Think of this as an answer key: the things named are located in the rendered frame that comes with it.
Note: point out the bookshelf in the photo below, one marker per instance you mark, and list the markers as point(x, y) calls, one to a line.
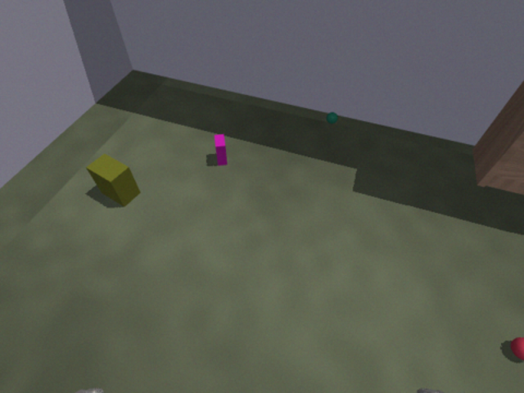
point(499, 154)

